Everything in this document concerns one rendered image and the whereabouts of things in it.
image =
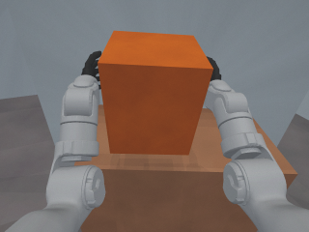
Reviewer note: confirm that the carton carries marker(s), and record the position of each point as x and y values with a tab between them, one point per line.
153	89

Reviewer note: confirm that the pedestal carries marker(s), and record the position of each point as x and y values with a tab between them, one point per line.
171	193

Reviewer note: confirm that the robot right forearm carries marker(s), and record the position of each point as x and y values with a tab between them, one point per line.
240	140

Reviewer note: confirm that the robot left hand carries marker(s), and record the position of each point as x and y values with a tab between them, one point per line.
90	66

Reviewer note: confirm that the robot right hand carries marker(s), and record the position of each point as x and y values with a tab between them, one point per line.
215	73

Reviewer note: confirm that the right robot upper arm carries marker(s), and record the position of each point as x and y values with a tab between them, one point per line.
259	188

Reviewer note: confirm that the robot left forearm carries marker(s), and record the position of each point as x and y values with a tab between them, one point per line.
78	124

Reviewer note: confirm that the left robot upper arm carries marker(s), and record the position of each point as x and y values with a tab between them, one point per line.
72	193

